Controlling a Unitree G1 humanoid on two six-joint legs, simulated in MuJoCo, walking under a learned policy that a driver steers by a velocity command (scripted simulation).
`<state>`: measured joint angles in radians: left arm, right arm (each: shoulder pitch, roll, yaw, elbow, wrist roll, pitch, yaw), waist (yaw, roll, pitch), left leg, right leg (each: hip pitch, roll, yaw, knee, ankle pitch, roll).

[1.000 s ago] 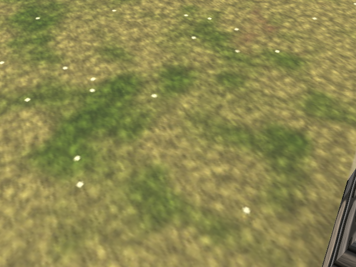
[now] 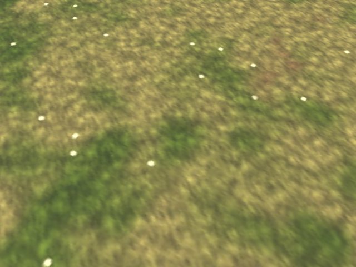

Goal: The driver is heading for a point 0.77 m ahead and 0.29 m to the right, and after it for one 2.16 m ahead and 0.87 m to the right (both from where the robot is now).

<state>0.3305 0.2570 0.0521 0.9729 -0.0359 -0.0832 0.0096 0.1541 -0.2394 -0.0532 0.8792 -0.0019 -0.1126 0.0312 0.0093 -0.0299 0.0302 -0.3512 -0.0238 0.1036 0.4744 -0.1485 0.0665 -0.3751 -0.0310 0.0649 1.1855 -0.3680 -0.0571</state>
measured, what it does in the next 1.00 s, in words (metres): walks ahead, turning right: right foot, then left foot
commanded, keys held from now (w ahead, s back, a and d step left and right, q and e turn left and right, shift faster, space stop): w+e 1.00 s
